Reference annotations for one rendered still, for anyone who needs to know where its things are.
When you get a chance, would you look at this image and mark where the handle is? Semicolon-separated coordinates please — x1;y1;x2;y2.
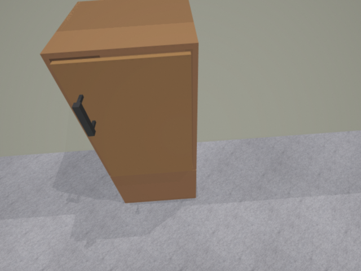
72;95;96;137

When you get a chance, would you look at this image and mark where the cupboard door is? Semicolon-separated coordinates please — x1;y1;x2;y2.
50;51;192;177

